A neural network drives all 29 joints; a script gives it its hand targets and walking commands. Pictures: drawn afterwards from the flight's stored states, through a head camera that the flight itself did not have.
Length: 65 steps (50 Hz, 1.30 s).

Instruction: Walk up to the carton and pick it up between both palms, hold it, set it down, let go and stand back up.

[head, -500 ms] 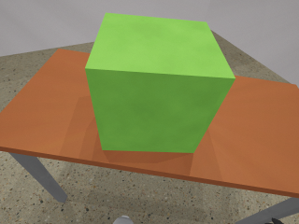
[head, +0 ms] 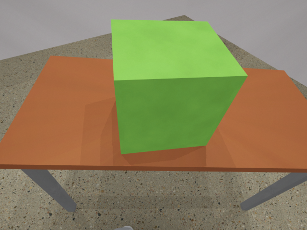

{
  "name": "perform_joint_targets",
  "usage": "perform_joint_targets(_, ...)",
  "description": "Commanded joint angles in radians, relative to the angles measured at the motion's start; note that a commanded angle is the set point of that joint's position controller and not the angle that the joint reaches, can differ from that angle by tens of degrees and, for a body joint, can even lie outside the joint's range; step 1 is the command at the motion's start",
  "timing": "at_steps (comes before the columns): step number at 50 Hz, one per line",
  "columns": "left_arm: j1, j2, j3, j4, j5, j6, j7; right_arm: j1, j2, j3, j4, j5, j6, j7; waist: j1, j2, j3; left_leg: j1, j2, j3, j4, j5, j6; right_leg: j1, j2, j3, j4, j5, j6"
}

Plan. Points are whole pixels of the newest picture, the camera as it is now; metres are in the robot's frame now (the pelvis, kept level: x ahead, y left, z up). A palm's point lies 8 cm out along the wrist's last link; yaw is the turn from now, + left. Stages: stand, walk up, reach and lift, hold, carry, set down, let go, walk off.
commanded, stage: walk up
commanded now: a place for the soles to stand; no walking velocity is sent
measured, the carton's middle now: (163, 88) +0.51 -0.01 +0.08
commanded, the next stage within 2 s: none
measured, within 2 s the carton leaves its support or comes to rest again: neither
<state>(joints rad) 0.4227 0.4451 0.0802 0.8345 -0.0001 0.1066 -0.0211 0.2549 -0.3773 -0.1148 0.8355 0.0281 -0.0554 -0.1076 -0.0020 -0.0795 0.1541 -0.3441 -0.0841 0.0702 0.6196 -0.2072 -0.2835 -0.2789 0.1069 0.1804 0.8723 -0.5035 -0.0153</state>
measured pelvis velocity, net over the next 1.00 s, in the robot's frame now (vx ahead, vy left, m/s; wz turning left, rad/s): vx -0.06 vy -0.21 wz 0.04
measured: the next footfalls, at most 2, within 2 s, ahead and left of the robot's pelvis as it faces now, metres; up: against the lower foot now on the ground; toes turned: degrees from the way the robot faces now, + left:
right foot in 0.04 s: +0.05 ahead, -0.11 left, +0.00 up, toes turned +9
left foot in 0.20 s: -0.02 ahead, +0.15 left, +0.00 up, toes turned -6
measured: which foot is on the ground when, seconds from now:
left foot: down 0.00-0.02, up 0.04-0.18, down 0.20-0.64, up 0.66-1.00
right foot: up 0.00-0.02, down 0.04-0.22, up 0.24-0.62, down 0.64-1.00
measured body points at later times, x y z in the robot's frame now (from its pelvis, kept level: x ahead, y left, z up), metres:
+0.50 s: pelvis -0.07 -0.04 -0.02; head -0.06 +0.04 +0.42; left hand +0.05 +0.27 -0.17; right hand -0.05 -0.40 -0.06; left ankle -0.06 +0.15 -0.72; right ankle -0.04 -0.20 -0.68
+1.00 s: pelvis -0.06 -0.21 -0.01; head +0.01 -0.22 +0.44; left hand -0.02 +0.13 -0.10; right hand +0.00 -0.54 -0.12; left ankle -0.09 -0.05 -0.64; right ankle -0.02 -0.25 -0.72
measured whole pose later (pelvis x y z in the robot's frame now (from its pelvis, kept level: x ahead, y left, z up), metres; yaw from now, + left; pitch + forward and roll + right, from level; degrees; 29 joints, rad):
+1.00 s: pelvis -0.06 -0.21 -0.01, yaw +2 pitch -2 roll +4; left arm 0.33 0.45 0.08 0.75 0.00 0.02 -0.06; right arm 0.31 -0.38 -0.11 0.84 0.00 -0.06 -0.07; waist 0.01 -0.06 0.19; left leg -0.48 -0.02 -0.01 1.20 -0.45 -0.02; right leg -0.36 0.10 0.05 0.73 -0.32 -0.09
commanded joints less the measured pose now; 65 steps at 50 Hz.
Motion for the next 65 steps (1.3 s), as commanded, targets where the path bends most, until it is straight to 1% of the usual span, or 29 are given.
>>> perform_joint_targets(1,-0.33,0.102,0.084,-0.207,0.062,0.004,-0.004,0.24,-0.194,-0.042,0.052,-0.003,0.034,-0.03,-0.123,-0.2,0.057,0.185,0.048,-0.211,0.689,-0.414,0.297,-0.495,-0.266,0.104,-0.437,0.237,-0.242)
perform_joint_targets(2,-0.382,0.125,0.092,-0.229,0.073,0.004,-0.012,0.375,-0.2,-0.051,0.085,-0.01,0.048,-0.028,-0.16,-0.201,-0.006,0.246,0.043,-0.168,0.708,-0.419,0.295,-0.452,-0.229,-0.028,-0.439,0.296,-0.225)
perform_joint_targets(4,-0.526,0.206,0.085,-0.303,0.088,-0.014,-0.008,0.389,-0.278,-0.064,0.077,-0.006,0.04,-0.004,-0.188,-0.258,0.069,0.451,0.122,-0.221,0.575,-0.355,0.385,-0.812,-0.329,0.222,-0.511,-0.144,-0.217)
perform_joint_targets(7,-0.196,0.124,0.069,-0.221,0.093,-0.015,-0.014,0.348,-0.287,-0.052,0.081,-0.025,-0.003,-0.006,-0.117,0.039,-0.016,0.342,0.171,-0.28,-0.196,-0.233,0.343,-0.377,-0.092,0.035,0.005,0.034,-0.086)
perform_joint_targets(8,-0.127,0.074,0.057,-0.203,0.086,-0.02,-0.015,0.334,-0.315,-0.056,0.051,-0.029,-0.022,-0.017,-0.093,0.149,-0.066,0.301,0.234,-0.461,-0.253,-0.194,0.284,-0.341,-0.024,0.064,0.16,0.005,-0.057)
perform_joint_targets(11,-0.083,0.097,0.07,-0.217,0.057,-0.025,-0.006,0.182,-0.356,-0.059,-0.013,-0.038,-0.039,-0.033,0.024,0.133,-0.098,0.205,0.385,-0.657,-0.156,0.297,0.309,-0.368,-0.029,0.08,0.298,0.007,-0.051)
perform_joint_targets(13,-0.211,0.185,0.094,-0.207,0.087,-0.024,-0.017,0.109,-0.423,-0.067,-0.038,-0.041,-0.029,-0.031,-0.016,0.281,-0.024,-0.007,0.509,-0.945,-0.347,-0.221,0.528,-0.385,-0.057,0.077,0.401,-0.074,-0.023)
perform_joint_targets(14,-0.232,0.243,0.114,-0.2,0.088,-0.025,-0.031,0.056,-0.415,-0.063,-0.058,-0.043,-0.041,-0.03,0.018,0.27,0.058,-0.048,0.503,-1.005,-0.366,-0.345,0.557,-0.378,-0.084,0.106,0.412,-0.055,-0.017)
perform_joint_targets(19,-0.194,0.199,0.118,-0.156,0.067,-0.023,-0.053,0.135,-0.343,-0.051,-0.041,-0.052,-0.055,-0.001,0.008,0.243,0.051,0.053,0.334,-0.571,-0.216,-0.236,0.489,-0.375,-0.12,-0.036,0.301,0.062,-0.022)
perform_joint_targets(26,-0.222,0.2,0.111,-0.194,0.039,-0.036,-0.061,0.085,-0.431,-0.082,-0.066,-0.064,-0.042,0.006,0.017,0.485,0.012,0.034,0.347,-0.537,-0.164,-0.241,0.512,-0.288,-0.171,-0.118,0.082,-0.068,-0.017)
perform_joint_targets(27,-0.196,0.201,0.119,-0.174,0.043,-0.041,-0.061,0.049,-0.424,-0.081,-0.086,-0.062,-0.041,0.003,0.042,0.407,-0.01,-0.043,0.355,-0.517,-0.12,-0.224,0.531,-0.187,-0.169,-0.146,0.056,-0.021,-0.02)
perform_joint_targets(29,0.121,0.204,0.146,-0.058,0.015,-0.06,-0.049,-0.095,-0.341,-0.052,-0.099,-0.068,-0.02,0.002,0.245,0.261,-0.058,-0.287,0.196,-0.291,0.248,-0.168,0.392,0.245,-0.128,-0.154,-0.271,0.03,-0.015)
perform_joint_targets(30,0.2,0.244,0.156,-0.021,0.026,-0.075,-0.039,-0.094,-0.201,-0.006,-0.088,-0.06,-0.019,-0.001,0.299,-0.103,0.013,-0.384,0.016,-0.21,0.686,-0.265,0.325,0.182,-0.179,0.087,-0.435,-0.031,0.014)
perform_joint_targets(31,0.092,0.312,0.158,-0.064,0.028,-0.077,-0.032,0.003,-0.158,0.016,-0.096,-0.039,-0.015,-0.014,0.21,-0.275,0.047,-0.5,-0.062,-0.24,0.814,-0.465,0.305,0.086,-0.259,0.397,-0.531,-0.044,0.05)
perform_joint_targets(32,-0.026,0.307,0.153,-0.1,0.026,-0.073,-0.034,0.089,-0.207,0.003,-0.074,-0.04,-0.009,-0.023,0.12,-0.154,0.078,-0.467,0.008,-0.285,0.827,-0.412,0.319,-0.034,-0.27,0.496,-0.63,-0.357,0.056)
perform_joint_targets(33,-0.105,0.306,0.145,-0.129,0.02,-0.073,-0.031,0.134,-0.243,-0.007,-0.052,-0.027,-0.005,-0.022,0.083,-0.195,0.105,-0.434,0.015,-0.26,0.822,-0.353,0.308,-0.092,-0.295,0.592,-0.79,-0.438,0.068)
perform_joint_targets(34,-0.126,0.356,0.157,-0.136,0.013,-0.078,-0.025,0.056,-0.294,-0.034,-0.054,-0.033,-0.004,-0.021,0.103,-0.19,0.123,-0.369,0.023,-0.237,0.848,-0.365,0.307,-0.164,-0.331,0.7,-0.934,-0.503,0.102)
perform_joint_targets(39,-0.155,0.217,0.126,-0.152,0.012,-0.107,-0.019,0.156,-0.273,-0.015,0.015,-0.011,-0.006,0.012,0.043,-0.023,0.094,-0.307,0.127,-0.178,0.632,-0.142,0.293,-0.013,-0.224,0.32,-0.636,0.079,0.091)
perform_joint_targets(42,-0.055,0.202,0.117,-0.139,0.005,-0.108,-0.02,0.129,-0.253,-0.012,-0.002,-0.021,-0.007,0.032,0.084,-0.049,-0.08,-0.287,0.12,-0.15,0.536,-0.15,0.296,0.188,-0.208,0.285,-0.592,0.034,0.04)
perform_joint_targets(47,0.073,0.159,0.089,-0.118,-0.004,-0.133,0.002,0.053,-0.23,-0.001,-0.032,-0.03,-0.012,0.049,0.116,-0.071,-0.209,-0.375,0.105,-0.133,0.441,-0.155,0.29,0.471,-0.233,0.294,-0.495,0.477,-0.001)
perform_joint_targets(49,0.072,0.152,0.086,-0.112,-0.004,-0.13,0.011,0.055,-0.226,-0.002,-0.034,-0.034,-0.008,0.052,0.113,-0.097,-0.192,-0.327,0.086,-0.111,0.405,-0.189,0.293,0.459,-0.236,0.302,-0.547,0.585,0.09)
perform_joint_targets(52,-0.012,0.184,0.096,-0.152,-0.003,-0.118,0.013,0.179,-0.252,-0.026,-0.007,-0.03,0.005,0.053,0.044,-0.192,-0.206,-0.122,0.053,-0.062,0.335,-0.284,0.3,0.331,-0.173,0.171,-0.594,0.755,0.259)
perform_joint_targets(54,-0.142,0.187,0.095,-0.184,0.017,-0.103,0.011,0.261,-0.257,-0.043,0.008,-0.029,0.012,0.043,-0.013,-0.176,-0.134,0.011,0.062,-0.044,0.181,-0.326,0.307,0.127,-0.157,0.121,-0.537,0.862,0.277)
perform_joint_targets(56,-0.345,0.185,0.091,-0.251,0.042,-0.092,0.001,0.449,-0.258,-0.064,0.045,-0.017,0.007,0.028,-0.154,-0.035,-0.144,0.254,0.093,-0.004,-0.076,-0.245,0.355,-0.101,-0.117,0.01,-0.261,1.058,0.231)
perform_joint_targets(57,-0.405,0.152,0.081,-0.273,0.018,-0.089,0.004,0.554,-0.274,-0.075,0.083,-0.027,-0.001,0.021,-0.258,0.095,-0.173,0.471,0.106,0.019,-0.291,-0.085,0.445,-0.262,0.039,-0.146,0.134,1.037,0.301)
perform_joint_targets(58,-0.273,0.04,0.046,-0.244,0.018,-0.096,0.013,0.432,-0.244,-0.066,0.036,-0.025,-0.007,0.015,-0.205,0.464,-0.249,0.52,0.319,-0.366,-0.307,0.122,0.458,-0.379,0.047,-0.034,0.429,0.176,0.103)
perform_joint_targets(59,-0.166,0.074,0.038,-0.226,0.034,-0.094,0.008,0.235,-0.228,-0.049,-0.008,-0.034,-0.013,0.012,-0.052,0.296,-0.215,0.393,0.433,-0.612,-0.227,-0.023,0.533,-0.425,-0.011,0.049,0.405,-0.031,0.011)
perform_joint_targets(62,0.001,0.17,0.056,-0.132,0.032,-0.088,-0.034,0.011,-0.301,-0.04,-0.083,-0.051,-0.023,0.016,0.085,0.216,-0.147,-0.081,0.498,-0.61,-0.413,-0.583,0.543,-0.154,-0.049,-0.002,0.468,-0.151,-0.052)
perform_joint_targets(65,0.048,0.198,0.085,-0.09,0.016,-0.06,-0.056,-0.131,-0.345,-0.058,-0.095,-0.082,-0.028,0.024,0.128,0.346,0.007,-0.314,0.456,-0.484,-0.379,-0.572,0.495,-0.014,-0.131,0.008,0.272,-0.177,-0.055)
